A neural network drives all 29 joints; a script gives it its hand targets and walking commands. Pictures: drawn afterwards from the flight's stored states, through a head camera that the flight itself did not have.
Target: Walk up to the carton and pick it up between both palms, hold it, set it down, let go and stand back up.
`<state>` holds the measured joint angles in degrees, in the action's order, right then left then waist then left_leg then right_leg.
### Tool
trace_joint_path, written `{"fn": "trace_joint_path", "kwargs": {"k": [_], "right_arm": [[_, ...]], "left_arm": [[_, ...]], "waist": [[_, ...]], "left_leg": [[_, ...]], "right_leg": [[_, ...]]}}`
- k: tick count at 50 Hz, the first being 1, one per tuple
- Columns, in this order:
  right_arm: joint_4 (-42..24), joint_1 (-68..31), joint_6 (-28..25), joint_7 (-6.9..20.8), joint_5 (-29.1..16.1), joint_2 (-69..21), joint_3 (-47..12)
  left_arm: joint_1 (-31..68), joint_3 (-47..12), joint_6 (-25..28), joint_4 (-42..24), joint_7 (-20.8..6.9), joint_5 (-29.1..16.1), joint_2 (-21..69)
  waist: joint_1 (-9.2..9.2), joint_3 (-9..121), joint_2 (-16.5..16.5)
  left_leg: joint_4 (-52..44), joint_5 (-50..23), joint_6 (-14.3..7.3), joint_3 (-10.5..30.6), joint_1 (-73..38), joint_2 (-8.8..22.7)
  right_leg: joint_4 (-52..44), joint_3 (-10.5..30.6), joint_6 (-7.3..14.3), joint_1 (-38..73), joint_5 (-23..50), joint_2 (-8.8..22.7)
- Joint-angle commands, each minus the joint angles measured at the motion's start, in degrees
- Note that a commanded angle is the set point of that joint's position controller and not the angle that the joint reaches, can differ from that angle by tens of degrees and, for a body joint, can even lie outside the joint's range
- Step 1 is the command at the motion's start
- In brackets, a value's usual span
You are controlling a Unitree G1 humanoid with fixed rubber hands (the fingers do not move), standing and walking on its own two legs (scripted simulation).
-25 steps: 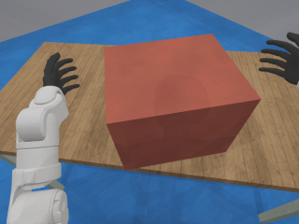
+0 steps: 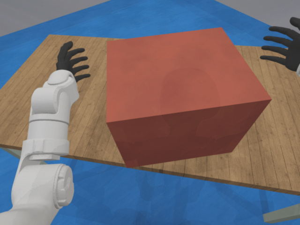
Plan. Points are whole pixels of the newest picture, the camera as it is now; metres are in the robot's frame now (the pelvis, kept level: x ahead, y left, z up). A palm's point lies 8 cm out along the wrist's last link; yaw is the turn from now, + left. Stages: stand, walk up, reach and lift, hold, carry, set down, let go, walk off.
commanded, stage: reach and lift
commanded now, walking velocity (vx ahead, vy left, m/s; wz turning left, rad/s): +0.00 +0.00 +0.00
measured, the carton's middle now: (172, 99) +0.47 +0.03 +0.06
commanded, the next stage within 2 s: none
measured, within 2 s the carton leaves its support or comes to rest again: neither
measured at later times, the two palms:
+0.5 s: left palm (89, 105) +0.39 +0.25 +0.08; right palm (264, 84) +0.52 -0.21 +0.10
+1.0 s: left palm (97, 104) +0.40 +0.23 +0.08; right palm (258, 83) +0.52 -0.19 +0.11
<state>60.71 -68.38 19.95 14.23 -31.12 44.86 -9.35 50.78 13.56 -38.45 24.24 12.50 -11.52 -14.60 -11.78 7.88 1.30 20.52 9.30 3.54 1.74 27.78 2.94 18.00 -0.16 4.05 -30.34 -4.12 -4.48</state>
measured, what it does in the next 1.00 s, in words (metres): stands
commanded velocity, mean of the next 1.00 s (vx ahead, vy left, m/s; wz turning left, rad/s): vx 0.00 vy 0.00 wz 0.00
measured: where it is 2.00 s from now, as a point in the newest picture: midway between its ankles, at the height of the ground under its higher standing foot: outside the picture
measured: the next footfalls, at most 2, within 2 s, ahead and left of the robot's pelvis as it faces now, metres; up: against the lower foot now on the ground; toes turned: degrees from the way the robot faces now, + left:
none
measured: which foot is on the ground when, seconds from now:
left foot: down 0.00-1.00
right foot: down 0.00-1.00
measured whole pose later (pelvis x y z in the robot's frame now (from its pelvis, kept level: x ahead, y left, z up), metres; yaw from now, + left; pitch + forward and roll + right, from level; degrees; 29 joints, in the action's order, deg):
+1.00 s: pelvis +0.00 +0.00 -0.01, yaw +0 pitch +22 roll +0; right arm 70.5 -61.6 -1.8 12.4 -22.9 32.7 -7.2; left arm 43.0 9.5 -10.1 38.7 12.3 -6.0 -4.1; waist -12.0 11.6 0.1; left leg 23.3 10.0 3.5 1.2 35.7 3.1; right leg 21.2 0.1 4.1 -38.3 -5.1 -4.6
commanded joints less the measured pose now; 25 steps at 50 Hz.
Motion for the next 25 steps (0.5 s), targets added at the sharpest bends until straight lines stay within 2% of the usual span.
{"fn": "trace_joint_path", "kwargs": {"k": [1,7,11,20,25], "right_arm": [[-9.0,-18.0,-5.6,-0.2,1.7,7.8,4.5],[-15.6,-17.1,-11.8,-0.6,6.2,7.9,10.5],[-15.7,-17.6,-15.3,-0.8,8.2,8.2,12.6],[-6.2,-16.5,-20.4,-0.8,8.8,6.1,8.9],[-3.7,-17.4,-23.5,-1.0,7.3,5.5,6.4]], "left_arm": [[16.1,1.7,6.0,-9.0,-1.1,1.8,-7.9],[14.4,0.2,11.8,-16.5,-0.7,2.0,-5.9],[13.6,-1.3,15.4,-18.1,0.3,1.8,-4.0],[9.7,-2.6,22.2,-7.0,-0.5,3.4,-1.0],[10.2,-2.7,26.2,-3.0,-1.0,4.5,-0.8]], "waist": [[0.62,32.6,-9.6],[1.42,39.7,-7.4],[1.61,46.5,-7.0],[0.73,46.3,-12.0],[0.30,45.4,-12.3]], "left_leg": [[-1.3,-13.1,0.8,-3.9,5.4,-4.2],[0.3,-14.1,0.9,-4.2,3.5,-4.2],[2.3,-17.1,1.1,-4.1,1.8,-3.9],[2.8,-17.6,-0.2,-4.6,5.6,-3.5],[2.2,-17.3,-0.2,-5.0,8.6,-3.5]], "right_leg": [[6.1,3.4,-5.2,42.2,23.8,2.1],[7.0,1.6,-4.9,38.4,24.1,1.6],[8.1,0.3,-4.4,35.5,27.2,0.9],[9.4,0.6,-5.3,36.8,31.1,0.8],[10.3,1.2,-6.3,39.5,33.7,1.2]]}}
